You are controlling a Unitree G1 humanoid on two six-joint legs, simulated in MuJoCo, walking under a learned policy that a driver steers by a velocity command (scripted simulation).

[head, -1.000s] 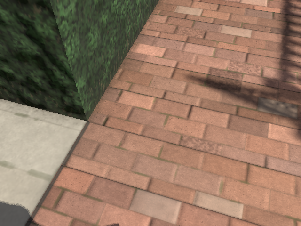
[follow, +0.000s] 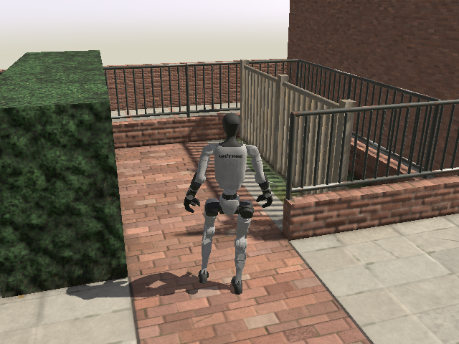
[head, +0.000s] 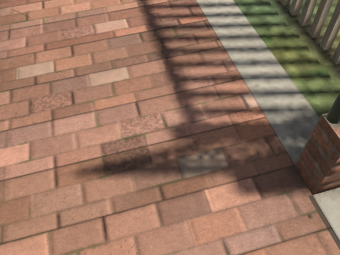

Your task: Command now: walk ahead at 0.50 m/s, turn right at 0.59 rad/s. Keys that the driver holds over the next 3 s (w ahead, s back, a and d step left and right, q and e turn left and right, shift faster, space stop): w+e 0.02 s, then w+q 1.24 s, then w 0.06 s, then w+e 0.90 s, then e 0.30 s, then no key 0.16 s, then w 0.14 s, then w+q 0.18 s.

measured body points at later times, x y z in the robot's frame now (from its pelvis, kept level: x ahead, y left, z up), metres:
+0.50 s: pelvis +0.30 +0.07 +0.00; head +0.33 +0.08 +0.45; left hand +0.42 +0.35 -0.10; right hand +0.42 -0.19 -0.11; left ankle +0.33 +0.14 -0.74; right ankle +0.29 -0.08 -0.67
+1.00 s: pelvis +0.59 +0.07 +0.00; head +0.61 +0.07 +0.45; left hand +0.58 +0.36 -0.10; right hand +0.81 -0.15 -0.11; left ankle +0.53 +0.20 -0.66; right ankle +0.63 -0.03 -0.74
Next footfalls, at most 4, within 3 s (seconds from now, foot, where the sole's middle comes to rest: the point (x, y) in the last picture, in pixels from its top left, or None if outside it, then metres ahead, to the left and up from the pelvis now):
0.30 left None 0.37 0.14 -0.78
0.80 right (191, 201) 0.67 -0.02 -0.78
1.32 left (109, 171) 0.81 0.35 -0.78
1.86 right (124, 106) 1.20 0.32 -0.78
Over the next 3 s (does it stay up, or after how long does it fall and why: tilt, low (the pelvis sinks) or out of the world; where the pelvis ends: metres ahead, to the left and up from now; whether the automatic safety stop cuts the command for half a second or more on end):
stays up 1.42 0.45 0.01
